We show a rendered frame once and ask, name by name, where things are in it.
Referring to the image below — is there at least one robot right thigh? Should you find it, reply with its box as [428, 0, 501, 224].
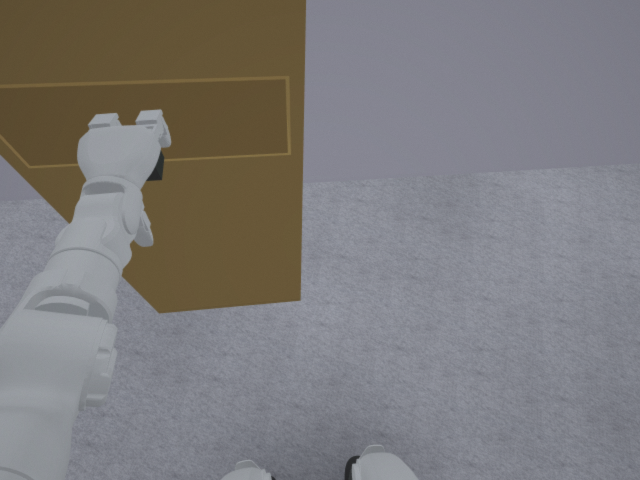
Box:
[352, 452, 418, 480]

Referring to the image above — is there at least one robot left forearm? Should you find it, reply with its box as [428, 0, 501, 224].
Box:
[0, 176, 143, 348]

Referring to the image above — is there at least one left robot upper arm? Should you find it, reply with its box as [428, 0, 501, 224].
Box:
[0, 309, 118, 480]

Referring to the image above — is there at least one handle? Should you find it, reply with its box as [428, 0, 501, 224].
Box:
[146, 151, 164, 181]

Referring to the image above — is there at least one drawer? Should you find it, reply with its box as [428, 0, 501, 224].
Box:
[0, 76, 288, 166]

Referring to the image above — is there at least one left robot hand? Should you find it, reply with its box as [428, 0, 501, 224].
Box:
[77, 109, 171, 247]

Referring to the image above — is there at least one robot left shin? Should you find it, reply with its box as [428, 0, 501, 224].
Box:
[235, 460, 261, 471]

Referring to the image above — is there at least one cabinet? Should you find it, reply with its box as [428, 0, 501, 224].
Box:
[0, 0, 306, 313]

